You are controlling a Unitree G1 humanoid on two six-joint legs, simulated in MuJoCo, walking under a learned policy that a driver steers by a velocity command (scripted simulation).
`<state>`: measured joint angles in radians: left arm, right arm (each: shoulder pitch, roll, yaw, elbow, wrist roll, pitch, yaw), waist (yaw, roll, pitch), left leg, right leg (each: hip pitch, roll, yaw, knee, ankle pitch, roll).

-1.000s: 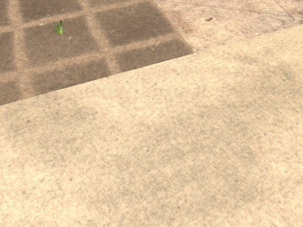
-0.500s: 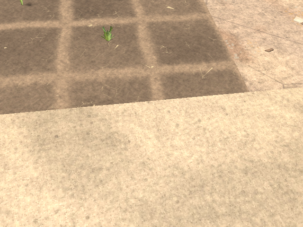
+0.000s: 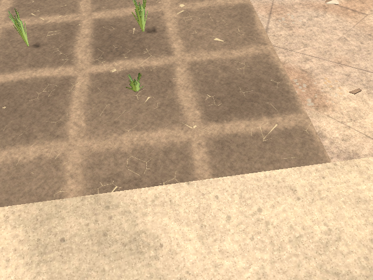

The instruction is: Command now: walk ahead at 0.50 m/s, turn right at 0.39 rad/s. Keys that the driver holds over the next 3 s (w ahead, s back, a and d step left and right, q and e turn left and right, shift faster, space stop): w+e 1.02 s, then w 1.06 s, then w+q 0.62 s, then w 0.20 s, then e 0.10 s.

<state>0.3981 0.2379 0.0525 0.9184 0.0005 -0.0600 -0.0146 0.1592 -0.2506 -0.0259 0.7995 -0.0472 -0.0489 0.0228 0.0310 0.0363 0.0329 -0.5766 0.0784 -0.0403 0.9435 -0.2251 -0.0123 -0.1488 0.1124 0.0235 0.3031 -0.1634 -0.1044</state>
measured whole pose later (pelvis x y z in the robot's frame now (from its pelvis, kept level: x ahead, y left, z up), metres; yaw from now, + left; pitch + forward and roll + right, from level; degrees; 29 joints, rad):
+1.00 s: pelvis +0.47 -0.11 -0.01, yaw -35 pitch +1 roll +0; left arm 0.32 0.28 0.06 0.77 0.00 -0.02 -0.01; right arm 0.20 -0.27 -0.03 0.71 -0.05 -0.02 0.02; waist 0.01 0.03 0.05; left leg -0.58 0.12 -0.02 1.08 -0.31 -0.05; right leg -0.20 0.14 0.02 0.38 -0.19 -0.13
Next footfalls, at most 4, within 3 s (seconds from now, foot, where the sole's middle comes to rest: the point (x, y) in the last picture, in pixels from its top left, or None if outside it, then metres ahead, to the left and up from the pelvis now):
0.24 left None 0.30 0.13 -0.78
0.78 right None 0.48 -0.17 -0.78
1.30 left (259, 197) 0.82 -0.22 -0.78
1.86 right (341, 180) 0.90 -0.56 -0.78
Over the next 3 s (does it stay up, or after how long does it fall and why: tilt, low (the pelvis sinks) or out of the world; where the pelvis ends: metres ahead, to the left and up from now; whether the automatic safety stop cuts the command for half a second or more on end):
stays up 1.39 -0.69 -0.20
